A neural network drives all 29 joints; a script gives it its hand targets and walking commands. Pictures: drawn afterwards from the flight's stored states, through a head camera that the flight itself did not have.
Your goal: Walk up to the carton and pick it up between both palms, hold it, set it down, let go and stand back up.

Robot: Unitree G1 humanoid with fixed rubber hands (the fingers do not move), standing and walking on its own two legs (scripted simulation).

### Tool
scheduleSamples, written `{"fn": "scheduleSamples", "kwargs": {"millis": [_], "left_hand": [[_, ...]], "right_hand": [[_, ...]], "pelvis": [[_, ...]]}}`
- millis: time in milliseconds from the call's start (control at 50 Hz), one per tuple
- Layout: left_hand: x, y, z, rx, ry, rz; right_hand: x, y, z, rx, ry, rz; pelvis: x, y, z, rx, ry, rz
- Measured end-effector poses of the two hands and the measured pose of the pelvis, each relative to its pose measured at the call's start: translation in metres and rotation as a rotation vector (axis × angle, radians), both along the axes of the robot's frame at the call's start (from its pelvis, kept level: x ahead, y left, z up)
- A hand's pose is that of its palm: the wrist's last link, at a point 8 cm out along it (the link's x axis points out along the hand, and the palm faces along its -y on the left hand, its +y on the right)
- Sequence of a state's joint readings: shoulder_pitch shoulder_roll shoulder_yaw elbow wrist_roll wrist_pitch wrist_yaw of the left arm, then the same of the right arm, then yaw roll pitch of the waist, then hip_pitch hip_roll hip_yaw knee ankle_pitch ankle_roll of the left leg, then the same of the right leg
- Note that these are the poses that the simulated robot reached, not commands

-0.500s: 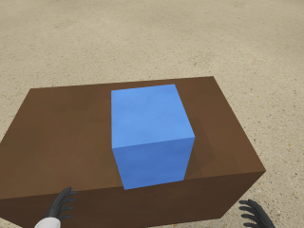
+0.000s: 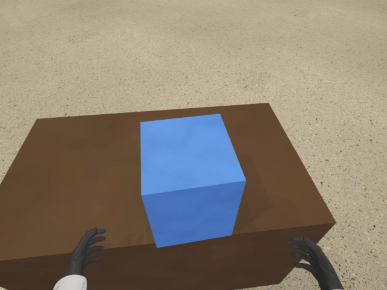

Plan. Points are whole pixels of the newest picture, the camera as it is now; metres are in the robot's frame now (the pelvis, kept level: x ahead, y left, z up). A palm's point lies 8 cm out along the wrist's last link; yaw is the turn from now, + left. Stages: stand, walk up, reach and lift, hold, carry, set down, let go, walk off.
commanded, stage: reach and lift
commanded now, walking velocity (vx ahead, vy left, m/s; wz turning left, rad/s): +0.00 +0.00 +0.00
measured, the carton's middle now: (188, 181) +0.40 +0.03 -0.02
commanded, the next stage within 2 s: none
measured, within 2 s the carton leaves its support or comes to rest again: neither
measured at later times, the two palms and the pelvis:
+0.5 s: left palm (85, 264) +0.20 +0.22 -0.02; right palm (313, 265) +0.20 -0.22 -0.02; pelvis +0.02 +0.00 +0.00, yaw +0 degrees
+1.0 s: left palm (96, 223) +0.27 +0.21 +0.02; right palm (296, 210) +0.29 -0.20 +0.02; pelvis +0.04 +0.00 +0.01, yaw +0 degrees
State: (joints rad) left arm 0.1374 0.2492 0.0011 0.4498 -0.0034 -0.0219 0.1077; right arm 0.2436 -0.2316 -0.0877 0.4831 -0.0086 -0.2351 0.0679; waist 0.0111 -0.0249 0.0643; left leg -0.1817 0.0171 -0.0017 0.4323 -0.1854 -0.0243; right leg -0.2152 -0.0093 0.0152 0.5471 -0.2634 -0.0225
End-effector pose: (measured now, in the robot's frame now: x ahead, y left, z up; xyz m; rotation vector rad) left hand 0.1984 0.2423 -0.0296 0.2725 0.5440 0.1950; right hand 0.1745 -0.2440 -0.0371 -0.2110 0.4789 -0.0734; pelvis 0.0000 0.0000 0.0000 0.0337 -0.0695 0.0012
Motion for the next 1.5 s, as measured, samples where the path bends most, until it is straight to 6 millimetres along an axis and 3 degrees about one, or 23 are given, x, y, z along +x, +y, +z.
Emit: {"fn": "scheduleSamples", "kwargs": {"millis": [220, 480, 640, 780, 860, 1100, 1300, 1500], "left_hand": [[0.005, -0.015, 0.002, -0.063, -0.106, -0.021], [0.006, -0.019, 0.014, -0.087, -0.228, -0.018], [0.009, -0.018, 0.013, -0.103, -0.23, 0.023], [0.032, -0.02, 0.018, -0.108, -0.223, 0.035], [0.05, -0.024, 0.031, -0.112, -0.254, 0.023], [0.081, -0.035, 0.061, -0.144, -0.249, -0.037], [0.104, -0.042, 0.084, -0.146, -0.228, -0.054], [0.142, -0.052, 0.124, -0.135, -0.274, -0.075]], "right_hand": [[0.021, 0.017, 0.01, 0.067, -0.105, 0.035], [0.022, 0.023, 0.016, 0.1, -0.177, 0.04], [0.042, 0.027, 0.02, 0.108, -0.173, 0.051], [0.08, 0.033, 0.035, 0.116, -0.207, 0.074], [0.099, 0.036, 0.046, 0.126, -0.23, 0.082], [0.126, 0.045, 0.075, 0.155, -0.286, 0.056], [0.149, 0.053, 0.096, 0.16, -0.283, 0.053], [0.186, 0.064, 0.118, 0.171, -0.278, 0.061]], "pelvis": [[0.016, 0.002, 0.003, -0.002, 0.034, 0.0], [0.016, 0.002, 0.003, -0.003, 0.033, 0.0], [0.018, 0.002, 0.003, -0.003, 0.036, 0.0], [0.026, 0.002, 0.003, -0.002, 0.047, 0.001], [0.032, 0.001, 0.004, -0.002, 0.059, 0.001], [0.043, 0.003, 0.006, -0.004, 0.08, 0.001], [0.034, 0.005, 0.006, -0.006, 0.069, 0.001], [0.029, 0.005, 0.006, -0.007, 0.062, 0.001]]}}
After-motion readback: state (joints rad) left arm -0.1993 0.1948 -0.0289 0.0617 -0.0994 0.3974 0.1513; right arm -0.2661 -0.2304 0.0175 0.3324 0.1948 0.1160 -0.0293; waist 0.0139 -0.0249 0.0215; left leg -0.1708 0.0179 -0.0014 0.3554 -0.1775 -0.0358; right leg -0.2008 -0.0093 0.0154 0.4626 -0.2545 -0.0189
